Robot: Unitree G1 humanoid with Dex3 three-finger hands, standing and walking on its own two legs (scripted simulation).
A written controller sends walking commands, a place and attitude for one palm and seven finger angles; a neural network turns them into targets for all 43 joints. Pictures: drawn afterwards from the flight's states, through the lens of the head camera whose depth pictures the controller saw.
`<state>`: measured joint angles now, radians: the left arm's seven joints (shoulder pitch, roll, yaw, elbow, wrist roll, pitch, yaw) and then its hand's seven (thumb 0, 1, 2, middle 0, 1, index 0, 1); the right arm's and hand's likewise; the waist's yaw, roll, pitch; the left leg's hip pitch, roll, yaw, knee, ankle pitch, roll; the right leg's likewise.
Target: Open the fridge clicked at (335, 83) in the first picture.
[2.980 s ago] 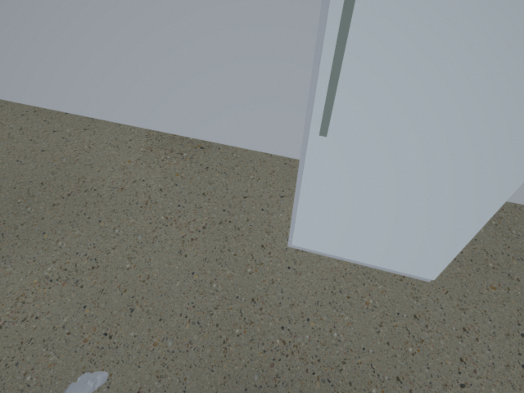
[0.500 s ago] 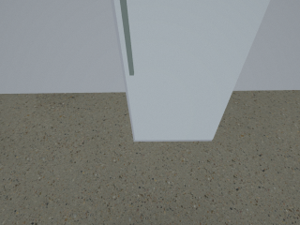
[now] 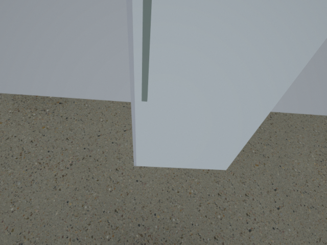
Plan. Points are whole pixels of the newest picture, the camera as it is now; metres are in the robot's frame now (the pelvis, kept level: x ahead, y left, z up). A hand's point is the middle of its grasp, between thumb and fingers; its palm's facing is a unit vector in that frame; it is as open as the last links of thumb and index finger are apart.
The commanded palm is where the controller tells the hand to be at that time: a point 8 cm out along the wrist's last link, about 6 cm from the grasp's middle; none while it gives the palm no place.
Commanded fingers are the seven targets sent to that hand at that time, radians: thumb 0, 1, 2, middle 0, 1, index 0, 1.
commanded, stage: take the last steps up to it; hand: left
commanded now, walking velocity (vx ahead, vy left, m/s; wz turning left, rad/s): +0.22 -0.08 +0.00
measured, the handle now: (146, 47) +0.61 +0.10 +0.16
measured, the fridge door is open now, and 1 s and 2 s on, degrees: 0 0 0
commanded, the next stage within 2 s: come to a stop and stand still in 0.16 s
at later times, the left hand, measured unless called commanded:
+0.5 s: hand (126, 205) +0.25 +0.12 -0.17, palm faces +0.02 -0.98 -0.18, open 7.4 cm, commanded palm none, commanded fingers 0.00 0.90 0.90 -0.20 -0.30 -0.20 -0.30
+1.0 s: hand out of the picture +0.08 +0.24 -0.18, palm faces +0.12 -0.97 -0.20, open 7.4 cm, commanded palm none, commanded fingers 0.00 0.90 0.90 -0.20 -0.30 -0.20 -0.30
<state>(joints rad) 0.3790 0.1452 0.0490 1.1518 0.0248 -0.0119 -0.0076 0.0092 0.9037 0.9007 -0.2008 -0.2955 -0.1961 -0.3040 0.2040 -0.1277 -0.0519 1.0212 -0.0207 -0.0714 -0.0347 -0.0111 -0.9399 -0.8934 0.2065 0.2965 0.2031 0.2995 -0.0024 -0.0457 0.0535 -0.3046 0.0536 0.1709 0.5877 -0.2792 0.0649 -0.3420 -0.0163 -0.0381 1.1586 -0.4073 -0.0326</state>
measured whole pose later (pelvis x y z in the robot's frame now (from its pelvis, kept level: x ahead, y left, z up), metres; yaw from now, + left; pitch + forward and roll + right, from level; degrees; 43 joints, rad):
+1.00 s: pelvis +0.08 +0.04 +0.01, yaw +2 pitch +0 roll -1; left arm 0.29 0.23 0.08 1.03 0.03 0.07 0.02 0.01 0.91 0.90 -0.20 -0.30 -0.19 -0.30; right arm 0.22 -0.14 -0.03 0.99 -0.02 0.03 -0.03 0.00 -0.91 -0.89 0.20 0.30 0.20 0.30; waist 0.02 -0.05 0.01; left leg -0.26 -0.02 0.08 0.46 -0.20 0.07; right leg -0.47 0.00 0.03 1.07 -0.34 0.03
